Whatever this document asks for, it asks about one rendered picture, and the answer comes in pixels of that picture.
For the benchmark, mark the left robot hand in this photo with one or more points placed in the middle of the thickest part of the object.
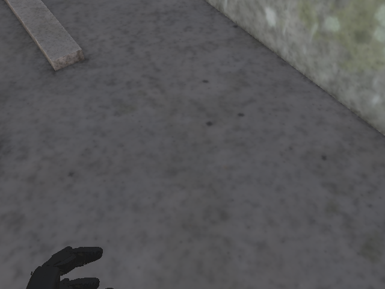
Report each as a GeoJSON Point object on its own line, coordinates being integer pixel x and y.
{"type": "Point", "coordinates": [48, 275]}

